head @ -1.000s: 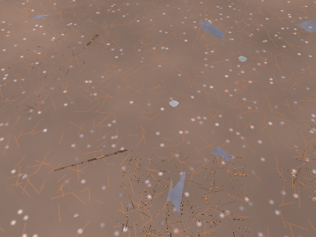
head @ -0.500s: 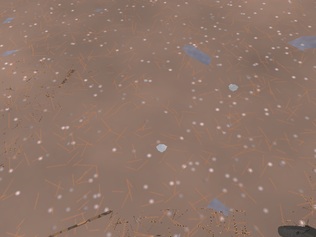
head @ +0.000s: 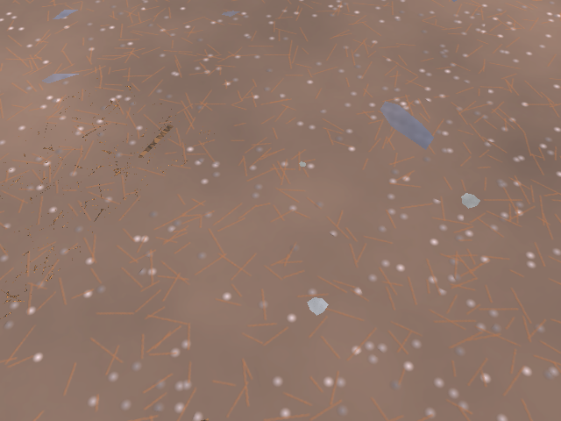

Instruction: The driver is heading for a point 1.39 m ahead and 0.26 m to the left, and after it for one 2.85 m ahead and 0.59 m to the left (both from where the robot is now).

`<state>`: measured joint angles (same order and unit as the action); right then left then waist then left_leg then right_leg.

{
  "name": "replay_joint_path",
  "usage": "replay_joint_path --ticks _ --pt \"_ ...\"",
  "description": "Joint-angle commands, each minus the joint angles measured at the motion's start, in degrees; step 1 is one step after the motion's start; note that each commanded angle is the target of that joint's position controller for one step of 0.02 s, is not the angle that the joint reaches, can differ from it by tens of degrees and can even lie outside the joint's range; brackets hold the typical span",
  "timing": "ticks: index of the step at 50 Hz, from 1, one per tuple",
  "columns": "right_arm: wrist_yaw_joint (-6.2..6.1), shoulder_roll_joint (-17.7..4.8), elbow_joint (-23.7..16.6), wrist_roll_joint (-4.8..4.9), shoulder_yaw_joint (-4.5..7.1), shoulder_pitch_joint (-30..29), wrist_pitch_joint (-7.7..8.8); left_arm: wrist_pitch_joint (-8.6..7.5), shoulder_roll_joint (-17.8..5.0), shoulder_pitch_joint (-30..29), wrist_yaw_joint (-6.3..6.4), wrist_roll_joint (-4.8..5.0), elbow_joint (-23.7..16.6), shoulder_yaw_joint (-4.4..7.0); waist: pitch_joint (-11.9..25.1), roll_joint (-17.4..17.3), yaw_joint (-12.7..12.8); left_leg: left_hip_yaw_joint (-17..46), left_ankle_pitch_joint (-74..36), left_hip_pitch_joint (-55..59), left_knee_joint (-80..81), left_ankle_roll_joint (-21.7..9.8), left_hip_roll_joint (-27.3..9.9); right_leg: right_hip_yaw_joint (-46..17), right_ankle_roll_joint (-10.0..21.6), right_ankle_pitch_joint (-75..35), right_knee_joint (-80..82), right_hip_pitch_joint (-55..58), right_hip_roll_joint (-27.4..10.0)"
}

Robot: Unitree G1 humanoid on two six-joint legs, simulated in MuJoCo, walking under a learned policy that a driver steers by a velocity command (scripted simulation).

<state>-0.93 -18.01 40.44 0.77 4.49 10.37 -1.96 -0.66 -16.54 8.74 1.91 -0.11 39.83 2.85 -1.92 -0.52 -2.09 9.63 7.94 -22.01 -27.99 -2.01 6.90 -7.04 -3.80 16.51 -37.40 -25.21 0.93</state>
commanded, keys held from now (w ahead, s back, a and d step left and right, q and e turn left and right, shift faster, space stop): q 0.04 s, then w+q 0.42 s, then w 0.54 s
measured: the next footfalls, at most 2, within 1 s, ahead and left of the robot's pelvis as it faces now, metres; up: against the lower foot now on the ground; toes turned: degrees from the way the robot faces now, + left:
right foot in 0.04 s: +0.09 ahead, -0.14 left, +0.00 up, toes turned +8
left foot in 0.50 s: +0.16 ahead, +0.17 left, +0.00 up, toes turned +21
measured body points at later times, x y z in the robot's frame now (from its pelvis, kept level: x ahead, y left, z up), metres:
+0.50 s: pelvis +0.11 +0.04 -0.01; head +0.13 +0.05 +0.44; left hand +0.06 +0.35 -0.12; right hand +0.39 -0.14 -0.07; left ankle +0.12 +0.16 -0.74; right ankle +0.06 -0.14 -0.73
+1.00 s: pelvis +0.36 +0.14 -0.02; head +0.39 +0.15 +0.43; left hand +0.50 +0.44 -0.09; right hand +0.45 -0.14 -0.14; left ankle +0.12 +0.16 -0.73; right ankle +0.53 +0.10 -0.74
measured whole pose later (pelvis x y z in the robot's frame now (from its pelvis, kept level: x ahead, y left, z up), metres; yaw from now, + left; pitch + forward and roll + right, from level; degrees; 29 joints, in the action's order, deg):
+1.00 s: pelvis +0.36 +0.14 -0.02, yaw +23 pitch +3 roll +0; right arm -0.8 -17.5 46.9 0.8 3.6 25.6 2.0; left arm -5.9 -14.9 0.6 -3.4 0.3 38.9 1.7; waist -1.4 0.5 -4.2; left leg 1.7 27.7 6.3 -20.5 -2.4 2.0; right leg 2.2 4.7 0.0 -28.1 -30.3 0.6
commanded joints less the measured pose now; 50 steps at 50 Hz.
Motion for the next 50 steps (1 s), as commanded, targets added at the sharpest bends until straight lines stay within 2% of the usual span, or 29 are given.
replay_joint_path --ticks 1,2,3,4,5,6,7,9,12,17,21,23,24,25,26,27,28,29,30,31,32,35,39,41,44,46,48,49,50 --pt "-0.55 -7.79 -4.89 0.6 1.9 -2.67 -0.17 -1.91 -5.96 4.46 -0.46 0.32 -2.74 2.23 8.17 -8.37 3.65 16.42 0.18 4.88 4.38 -6.68 -11.42 2.15 1.81 -6.63 13.96 10.85 0.49" --pt "-0.59 -5.5 -5.07 0.45 1.2 -0.85 -0.21 -1.99 -9.19 5.78 -0.21 -0.44 -2.87 3.08 9.55 -4.09 3.16 13.6 7.51 0.83 -1.51 -3.75 -8.64 -3.42 4.66 -8.43 17.2 17.17 -7.5" --pt "-0.33 -2.71 -6.31 0.23 0.54 0.93 0.17 -1.15 -13.95 4.37 0.15 -1.97 -3.35 4.16 8.41 11.64 0.57 1.93 23.3 -11.09 -12.75 -0.21 0.2 -16.99 12.17 -10.81 20.01 21.4 -18.88" --pt "-0.15 -6.59 -6.95 -0.28 1.48 0.25 1.02 -1.05 -12.37 4.81 -0.06 -3.03 -3.46 4.08 7.96 15.83 2.11 -2.15 26.3 -15.94 -25.44 1.7 -1.55 -24.83 17.67 -5.86 22.59 19.13 -24.45" --pt "0.05 -9.07 -6.3 0.03 2.39 0.33 1.15 -1.23 -9.35 3.29 0.15 -2.33 -4.34 3.21 6.53 11.36 2.17 -1.45 21.47 -17.47 -30.72 2.32 -4.43 -21.64 17.05 3.22 23.09 18.6 -22.3" --pt "0.12 -8.99 -5.41 0.13 2.66 0.87 0.82 -1.3 -7.97 1.87 0.39 -1.08 -4.37 2.88 4.79 9.56 1.8 -2.69 17.63 -18.84 -32.81 3.12 -5.34 -16.95 14.38 8.68 23.5 18.58 -18.74" --pt "0.08 -8.17 -4.92 -0.17 2.61 1.25 0.52 -1.43 -7.58 1.5 0.7 -0.14 -4.37 2.71 3.82 9.52 2.13 -3.56 14.73 -21.08 -35.23 4.07 -6.04 -14.23 12.72 10.19 23.72 20.16 -16.84" --pt "0.82 -5.65 -5.73 0.06 1.87 -0.24 0.74 -1.73 -7.51 3.46 1.05 -0.16 -3.77 2.5 2.05 8.83 3.71 -5.62 10.97 -22.57 -37.17 5.14 -7.39 -9.29 12.37 7.94 25.26 19.97 -15.55" --pt "1.52 -3.87 -8.0 0.35 1.19 -4.49 1.64 -2.28 -8.18 6.88 0.81 -0.47 -2.87 2.94 1.47 8.91 6.29 -7.38 7.52 -23.17 -31.45 5.85 -8.79 -5.34 13.05 6.25 26.99 22.24 -15.77" --pt "2.8 -2.08 -9.73 0.4 0.19 -6.96 2.47 -2.99 -10.86 7.35 -0.33 0.16 -1.8 4.17 0.7 9.16 6.77 -9.92 5.77 -14.99 -18.04 4.33 -10.31 1.52 13.28 1.58 27.65 19.72 -17.07" --pt "3.43 -2.99 -10.2 0.63 0.28 -6.94 2.38 -3.11 -12.1 7.47 -1.58 1.41 -0.54 4.84 -0.15 9.17 6.12 -12.37 8.22 -7.71 -11.22 1.52 -9.93 4.66 12.84 0.66 25.86 18.28 -18.44" --pt "3.53 -3.35 -9.33 0.59 0.62 -3.63 2.3 -2.68 -12.3 6.06 -1.91 2.2 -0.07 4.95 0.3 7.67 3.26 -14.86 6.78 -0.6 -5.24 -0.77 -8.27 7.17 11.48 -0.95 21.56 16.43 -18.45" --pt "3.2 -4.41 -7.62 0.5 1.41 1.18 2.28 -2.68 -11.36 6.49 -1.94 2.11 0.38 4.54 2.3 5.96 0.87 -16.07 6.16 8.94 -2.68 -2.15 -5.67 9.8 10.28 -7.95 15.39 12.5 -16.85" --pt "2.61 -7.56 -5.28 0.87 3.19 9.66 2.25 -2.96 -8.37 7.74 -2.01 1.17 0.85 3.38 7.2 1.07 -2.99 -12.57 5.71 22.16 -0.72 -4.07 -5.85 14.83 7.73 -14.11 1.82 7.28 -13.39" --pt "1.56 -14.41 -4.7 0.28 4.38 16.57 2.38 -3.62 -2.68 6.23 -2.15 -1.4 -2.62 1.26 10.87 -15.89 -4.23 13.83 8.4 36.38 5.28 -10.85 -21.67 18.17 2.33 6.94 -22.23 -12.06 -6.51" --pt "1.99 -15.27 -5.83 0.4 4.02 16.46 3.65 -5.23 -4.58 5.09 -2.02 0.05 -4.12 1.43 14.51 -17.0 -4.55 34.4 17.98 39.37 13.97 -19.21 -28.5 7.44 1.3 16.44 -34.2 -25.09 -0.89" --pt "2.32 -10.73 -5.62 0.17 2.65 14.96 4.73 -6.17 -9.16 2.35 -2.43 2.07 -4.31 2.47 9.88 -11.04 -5.24 28.36 17.74 37.19 14.02 -18.05 -27.8 4.18 2.68 12.7 -37.57 -29.48 -4.56" --pt "2.37 -8.23 -5.44 -0.08 1.79 13.08 5.24 -6.61 -9.65 1.52 -2.65 2.21 -4.11 2.54 6.77 -9.19 -3.8 21.4 14.22 32.67 13.0 -15.92 -25.55 4.55 4.11 7.57 -35.71 -28.76 -6.66" --pt "2.32 -6.64 -5.76 -0.26 1.13 9.74 5.3 -6.66 -8.91 1.68 -2.48 1.01 -3.02 2.42 4.65 -4.74 -1.95 16.07 9.63 27.42 13.06 -14.03 -23.05 4.34 4.35 3.2 -32.16 -25.81 -8.35" --pt "2.26 -5.41 -6.14 -0.59 0.56 7.03 5.36 -6.39 -8.76 2.14 -2.6 0.1 -2.63 2.57 3.02 -4.94 -0.14 12.07 2.64 22.75 14.11 -13.05 -21.18 4.08 4.14 -0.01 -28.32 -22.35 -9.21" --pt "2.06 -4.94 -6.3 -0.95 0.29 5.54 5.46 -5.93 -8.2 3.2 -2.94 -0.03 -1.97 2.54 2.52 -5.4 1.28 9.27 -2.76 19.93 15.34 -12.49 -19.94 4.29 3.83 -2.44 -26.69 -19.5 -9.35" --pt "1.4 -5.91 -4.66 -0.81 0.47 5.81 6.15 -4.8 -5.76 2.67 -3.18 -0.28 -1.08 1.78 1.69 -2.87 2.22 2.7 -14.9 17.52 17.35 -12.33 -18.46 5.62 1.9 -9.31 -20.25 -18.3 -8.29" --pt "0.55 -6.77 -1.68 -0.26 0.6 8.86 6.18 -5.17 -2.63 -5.72 -3.76 0.27 -2.75 0.26 -0.8 -3.2 -0.45 -3.62 -15.46 14.99 19.02 -9.52 -15.49 7.5 1.93 -22.29 -2.62 -13.34 -5.59" --pt "0.39 -7.31 0.0 0.08 0.77 11.71 6.24 -5.48 -2.2 -9.99 -4.41 0.8 -3.8 -0.09 -2.31 -2.98 -2.08 -3.4 -11.32 15.54 20.11 -9.35 -16.37 7.8 2.71 -26.14 2.86 -11.42 -4.43" --pt "0.37 -7.61 2.09 0.39 1.02 13.98 5.87 -5.79 -3.03 -13.23 -5.35 1.0 -5.06 0.06 -3.75 -2.92 -2.3 -2.59 -12.49 21.46 18.42 -9.04 -18.96 6.77 4.78 -24.61 7.8 -12.52 -3.75" --pt "0.16 -7.95 2.99 0.42 1.27 14.48 5.35 -5.92 -3.84 -12.82 -5.79 0.84 -5.2 0.32 -2.91 -3.41 -1.29 -2.32 -18.43 25.95 15.28 -8.16 -20.35 6.89 6.42 -20.36 9.28 -11.75 -3.11" --pt "-0.11 -9.17 3.16 0.2 1.62 14.03 4.75 -5.76 -5.83 -8.34 -5.47 0.55 -4.27 1.28 1.35 -5.47 1.43 -2.77 -37.1 28.75 8.0 -6.98 -19.87 9.39 8.36 -14.15 8.62 -4.18 -0.05" --pt "-0.2 -9.09 3.07 0.01 1.41 13.26 4.29 -5.61 -7.86 -1.45 -4.94 0.49 -2.55 2.39 6.2 -5.52 5.35 -4.44 -45.88 27.81 -0.98 -5.8 -17.88 11.24 10.21 -14.16 9.55 5.77 1.72" --pt "-0.39 -7.77 2.39 -0.53 0.65 13.07 4.11 -5.41 -10.27 7.97 -4.31 0.07 -0.7 3.18 13.46 -4.7 9.58 -5.44 -39.48 18.51 -14.13 -4.09 -15.83 6.74 13.26 -16.95 6.6 23.09 -3.27"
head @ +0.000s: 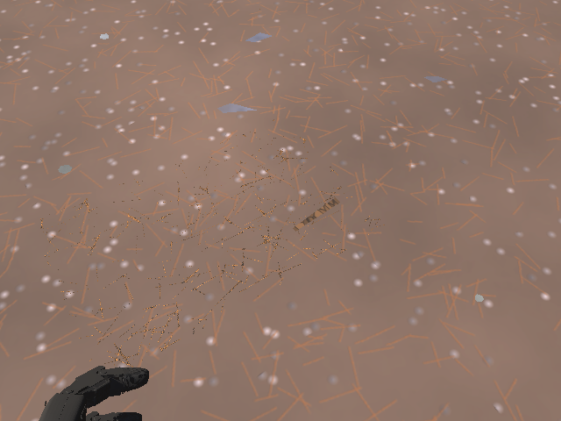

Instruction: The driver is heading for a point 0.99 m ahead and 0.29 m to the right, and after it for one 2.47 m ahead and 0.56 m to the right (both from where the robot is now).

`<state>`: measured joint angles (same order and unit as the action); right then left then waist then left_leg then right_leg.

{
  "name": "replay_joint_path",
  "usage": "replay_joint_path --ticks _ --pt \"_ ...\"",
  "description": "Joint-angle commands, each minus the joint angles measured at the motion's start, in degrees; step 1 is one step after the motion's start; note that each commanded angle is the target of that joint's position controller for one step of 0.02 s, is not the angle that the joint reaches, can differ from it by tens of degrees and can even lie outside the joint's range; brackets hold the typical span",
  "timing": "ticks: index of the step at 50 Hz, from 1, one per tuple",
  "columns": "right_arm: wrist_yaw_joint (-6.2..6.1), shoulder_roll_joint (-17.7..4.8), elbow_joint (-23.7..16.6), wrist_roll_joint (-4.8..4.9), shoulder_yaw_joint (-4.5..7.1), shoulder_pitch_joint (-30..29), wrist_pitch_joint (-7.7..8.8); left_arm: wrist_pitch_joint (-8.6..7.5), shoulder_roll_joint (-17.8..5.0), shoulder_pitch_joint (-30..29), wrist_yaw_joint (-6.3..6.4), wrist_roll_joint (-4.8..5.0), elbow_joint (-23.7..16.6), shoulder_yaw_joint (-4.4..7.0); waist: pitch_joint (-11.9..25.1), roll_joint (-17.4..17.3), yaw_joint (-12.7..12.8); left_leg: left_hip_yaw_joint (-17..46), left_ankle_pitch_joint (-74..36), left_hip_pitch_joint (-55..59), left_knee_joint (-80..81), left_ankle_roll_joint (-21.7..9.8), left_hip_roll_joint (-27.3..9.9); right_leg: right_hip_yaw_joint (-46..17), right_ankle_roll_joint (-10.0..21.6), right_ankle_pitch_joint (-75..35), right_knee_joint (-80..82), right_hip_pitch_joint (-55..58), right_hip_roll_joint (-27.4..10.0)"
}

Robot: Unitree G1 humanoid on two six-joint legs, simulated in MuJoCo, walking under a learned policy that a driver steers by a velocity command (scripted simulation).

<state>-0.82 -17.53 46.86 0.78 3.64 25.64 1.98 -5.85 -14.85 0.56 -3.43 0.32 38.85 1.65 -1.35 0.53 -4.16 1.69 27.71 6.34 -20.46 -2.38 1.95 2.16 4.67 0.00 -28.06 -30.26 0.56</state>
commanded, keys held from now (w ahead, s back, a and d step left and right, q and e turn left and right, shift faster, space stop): w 0.08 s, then no key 0.36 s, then e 0.28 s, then w+e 0.28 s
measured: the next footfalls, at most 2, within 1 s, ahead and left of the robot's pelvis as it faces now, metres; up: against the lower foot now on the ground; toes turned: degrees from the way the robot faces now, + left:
left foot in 0.44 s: +0.36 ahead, +0.13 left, +0.00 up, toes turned -1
right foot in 0.84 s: +0.26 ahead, -0.11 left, +0.00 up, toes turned -13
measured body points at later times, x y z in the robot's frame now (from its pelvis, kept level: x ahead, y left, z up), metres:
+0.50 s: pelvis +0.22 +0.02 +0.01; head +0.25 +0.03 +0.46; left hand +0.31 +0.29 -0.12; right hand +0.39 -0.24 -0.08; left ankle +0.32 +0.13 -0.72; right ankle +0.15 -0.10 -0.71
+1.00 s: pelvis +0.27 -0.03 +0.03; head +0.27 -0.08 +0.48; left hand +0.35 +0.24 -0.07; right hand +0.38 -0.34 -0.08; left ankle +0.39 +0.12 -0.64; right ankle +0.22 -0.10 -0.72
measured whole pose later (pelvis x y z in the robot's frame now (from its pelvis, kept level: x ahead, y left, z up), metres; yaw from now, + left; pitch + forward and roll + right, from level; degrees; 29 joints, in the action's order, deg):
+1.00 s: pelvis +0.27 -0.03 +0.03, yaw -16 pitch +1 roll +4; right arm -1.0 -17.4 46.2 0.3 5.7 4.4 2.9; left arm -1.9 -14.3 23.8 1.2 0.3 49.9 3.1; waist 0.8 -1.5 3.3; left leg 1.6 10.5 -32.7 -50.9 0.6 -1.1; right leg -3.4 3.6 14.8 -22.3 -8.9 0.1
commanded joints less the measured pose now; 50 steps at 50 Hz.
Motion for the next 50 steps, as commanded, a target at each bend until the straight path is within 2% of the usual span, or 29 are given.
replay_joint_path --ticks 1,2,3,4,5,6,9,11,14,17,19,21,22,23,24,25,26,28,31,36,39,40,41,42,43,44,45,47,50 --pt "0.11 -1.61 -5.2 -0.66 -0.47 5.55 1.0 -0.02 -17.37 23.51 1.42 -1.4 1.4 5.78 23.68 7.36 9.85 0.4 -31.24 -33.88 -46.94 0.91 -1.76 -29.39 15.19 8.13 -2.27 53.31 -19.29" --pt "0.46 -2.82 -4.02 -0.27 -0.66 4.56 2.09 0.07 -12.8 25.4 1.18 0.08 2.79 4.64 28.64 12.2 11.11 7.09 4.45 -42.36 -55.96 1.28 3.07 -46.21 17.13 16.06 7.56 57.42 -23.1" --pt "0.9 -7.48 -6.0 1.42 0.7 -2.25 2.82 0.36 -10.41 21.1 1.58 0.76 2.47 3.71 17.69 8.84 11.23 7.59 2.69 -48.52 -59.1 0.77 -0.99 -38.55 13.5 22.04 9.76 49.85 -21.01" --pt "0.99 -7.74 -7.49 1.79 0.49 -6.98 3.34 0.7 -9.12 16.93 1.95 0.5 1.87 3.27 10.5 4.27 9.85 5.24 -2.43 -48.75 -56.16 0.23 -4.21 -31.04 11.26 20.83 11.45 40.17 -18.83" --pt "0.83 -7.01 -7.95 0.8 0.52 -9.66 3.41 0.79 -7.96 13.18 1.98 -0.19 1.67 2.75 4.33 1.17 7.67 3.52 -5.63 -46.97 -51.73 0.64 -6.14 -25.44 10.37 10.99 13.2 30.38 -16.83" --pt "0.6 -6.71 -7.43 0.01 0.89 -8.87 2.91 0.46 -6.64 10.96 1.92 -1.04 1.27 2.27 2.41 1.59 5.27 3.49 -7.33 -42.7 -48.73 1.17 -7.73 -20.79 9.7 -0.35 14.1 24.11 -14.96" --pt "-0.02 -3.13 -5.6 -0.61 0.23 -3.52 1.03 -0.64 -6.91 8.97 1.63 -1.12 2.57 2.26 3.16 3.0 1.57 1.9 -8.21 -34.82 -42.41 3.96 -7.7 -11.49 10.87 -24.26 15.38 15.9 -13.19" --pt "-0.39 -1.95 -6.44 -1.23 -0.26 -5.74 0.65 -0.66 -8.37 7.98 2.04 -0.99 3.57 2.6 3.08 3.76 1.37 0.89 -13.83 -33.94 -34.35 5.02 -7.6 -6.65 10.24 -29.46 15.72 14.35 -11.72" --pt "0.15 -1.01 -7.04 -1.13 -0.75 -11.09 0.99 0.48 -8.79 9.72 2.77 -0.77 5.1 2.59 4.54 3.72 3.93 -0.41 -26.77 -30.43 -21.92 4.84 -6.17 -2.56 7.9 -26.04 15.05 15.76 -8.94" --pt "0.68 -2.05 -8.08 -0.9 -0.37 -15.21 1.14 1.64 -9.52 12.11 3.0 -0.34 7.17 2.55 4.69 3.56 5.64 0.53 -30.26 -29.47 -15.35 4.15 -5.28 -4.24 7.17 -19.66 13.29 19.84 -10.59" --pt "0.9 -3.31 -8.71 -1.28 0.18 -16.41 1.26 2.35 -9.8 11.83 3.07 -0.01 8.05 2.56 4.39 3.79 5.36 0.79 -27.5 -28.64 -12.01 2.86 -4.66 -6.02 6.32 -16.52 9.94 21.74 -11.79" --pt "0.85 -4.2 -7.49 -1.96 0.87 -13.27 1.42 2.87 -8.39 11.17 3.25 0.51 8.68 2.06 5.06 2.66 3.18 -0.07 -32.15 -21.93 -4.96 0.96 -3.54 -6.39 3.5 -10.27 3.92 21.18 -9.7" --pt "0.36 -7.03 -7.46 -2.3 1.54 -12.03 1.52 2.66 -6.57 13.81 3.29 -0.5 9.15 1.46 6.63 -1.18 3.74 3.83 -50.73 -15.95 -3.95 -0.65 -7.78 -4.82 0.38 -4.44 -0.84 19.27 -6.27" --pt "-0.17 -9.31 -8.5 -3.06 1.69 -12.73 1.2 2.07 -3.47 20.92 3.0 -1.73 10.0 0.43 11.27 -9.14 7.56 12.14 -65.4 -4.3 -7.35 -6.44 -16.78 -3.45 -2.94 14.0 -7.47 11.02 -1.79" --pt "-0.33 -4.14 -8.11 -2.83 0.56 -12.07 0.37 2.57 -2.16 21.85 3.28 -0.92 11.06 -0.32 15.34 -13.14 5.7 16.64 -61.59 -2.84 -6.59 -11.62 -21.05 -3.83 -5.19 29.23 -12.51 9.24 -0.79" --pt "-0.11 -1.75 -7.75 -2.26 -0.17 -11.8 -0.11 3.58 -4.96 17.95 3.53 -0.01 10.07 0.27 14.29 -11.97 4.03 17.85 -52.96 -4.39 -4.51 -12.26 -20.58 -5.01 -6.23 34.94 -15.61 7.16 -1.18" --pt "-0.12 -3.38 -7.27 -2.08 0.32 -11.97 -0.54 4.76 -6.85 14.45 4.03 0.66 8.77 0.97 12.65 -11.28 3.2 18.71 -43.78 -5.57 -2.32 -11.78 -20.67 -5.06 -6.72 35.81 -19.35 3.78 -1.38" --pt "-0.86 -7.1 -7.53 -1.99 1.44 -14.6 -0.88 7.15 -9.73 12.36 4.98 0.6 8.16 2.51 9.15 -9.29 3.04 17.52 -33.65 -12.25 1.63 -11.75 -21.79 -5.82 -7.87 34.96 -29.95 1.9 -2.4" --pt "-1.74 -6.51 -7.63 -1.97 1.64 -19.85 -1.18 8.74 -7.72 14.46 5.79 0.81 8.48 3.05 6.34 -8.7 5.44 9.09 -26.68 -20.41 4.72 -10.53 -18.8 -3.67 -8.73 29.81 -32.49 3.93 -2.76" --pt "-2.47 -5.61 -6.0 -1.72 1.89 -22.13 -1.92 9.02 -5.58 12.37 5.08 0.53 6.43 2.88 7.51 -9.15 4.68 1.72 -25.98 -21.0 4.3 -10.42 -18.42 -0.93 -7.47 22.95 -21.42 9.44 -3.8" --pt "-2.02 -7.96 -5.14 0.44 2.79 -22.89 -2.38 8.91 -6.85 16.65 3.7 0.52 7.21 3.65 8.46 -9.15 7.07 0.8 -4.13 -24.17 5.35 -7.44 -18.86 2.72 -3.45 17.63 -10.61 17.79 -2.39" --pt "-1.85 -7.18 -4.98 0.93 2.66 -23.58 -2.41 9.0 -7.26 19.96 3.42 0.31 8.8 4.13 7.59 -8.04 8.49 -0.85 3.06 -27.8 3.43 -5.34 -17.5 4.17 -1.62 17.47 -7.12 22.49 -0.79" --pt "-1.63 -4.75 -4.77 0.72 2.23 -24.18 -2.44 8.9 -7.55 24.04 3.36 0.39 10.74 4.65 5.44 -3.78 9.9 -4.75 7.84 -32.96 -4.73 -2.25 -14.5 1.78 0.61 21.46 -3.18 26.48 -0.7" --pt "-0.85 0.13 -5.48 -0.06 1.09 -25.52 -2.36 8.42 -11.26 28.72 4.15 0.26 11.47 5.54 1.76 10.97 11.01 -11.95 9.45 -44.75 -27.23 2.84 -7.5 -17.88 6.27 35.75 8.6 29.19 -12.13" --pt "-0.61 -0.2 -9.07 0.34 1.22 -30.22 -1.18 6.49 -17.26 25.85 3.75 -0.77 8.37 5.77 -2.84 15.35 10.32 -2.63 7.98 -57.78 -35.26 3.44 -0.62 -44.92 14.84 50.87 20.96 25.08 -21.21" --pt "-0.48 -4.27 -9.68 1.61 2.14 -32.38 0.4 4.6 -15.4 21.02 4.0 -2.16 6.72 5.33 -5.68 11.42 9.21 2.94 1.5 -58.83 -37.95 1.96 -3.42 -45.45 14.49 52.14 25.22 22.86 -21.97" --pt "-0.44 -6.86 -8.5 1.65 3.05 -29.85 1.32 3.34 -13.32 17.26 4.4 -1.49 6.07 4.64 -6.64 10.84 6.35 3.47 -5.85 -58.48 -36.56 1.34 -4.59 -39.97 11.22 45.59 23.88 23.22 -20.17" --pt "-0.75 -6.48 -5.65 -0.85 3.5 -27.48 2.14 2.84 -10.76 17.01 4.82 0.27 6.45 3.99 -3.96 7.38 5.71 2.96 -14.84 -54.17 -32.41 2.48 -5.65 -29.69 6.61 32.64 21.09 25.36 -15.66" --pt "0.39 -3.45 -5.16 -0.64 3.04 -28.36 2.87 2.27 -8.21 22.45 5.24 0.29 7.69 3.25 -0.8 5.75 6.6 2.01 -23.99 -50.74 -27.31 3.64 -3.9 -22.89 5.59 19.35 20.05 29.25 -12.47"
Velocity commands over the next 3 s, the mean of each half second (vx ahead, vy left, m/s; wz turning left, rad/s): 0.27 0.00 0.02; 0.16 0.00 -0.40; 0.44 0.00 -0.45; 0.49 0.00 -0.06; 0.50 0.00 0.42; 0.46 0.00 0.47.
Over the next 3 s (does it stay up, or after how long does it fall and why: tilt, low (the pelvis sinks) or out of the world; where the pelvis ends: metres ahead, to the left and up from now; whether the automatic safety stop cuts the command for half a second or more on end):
stays up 1.30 -0.45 0.02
